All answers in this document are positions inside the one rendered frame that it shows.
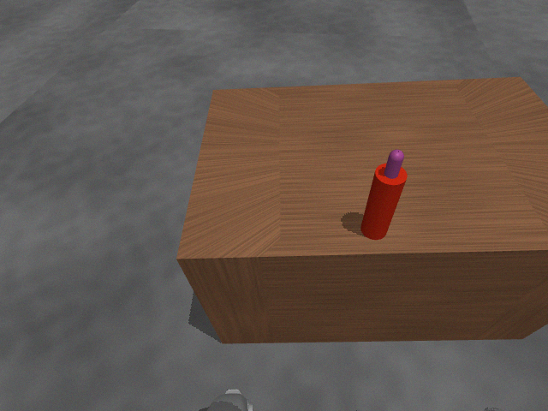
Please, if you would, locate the bottle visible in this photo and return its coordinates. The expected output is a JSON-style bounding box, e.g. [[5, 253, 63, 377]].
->
[[360, 150, 408, 240]]

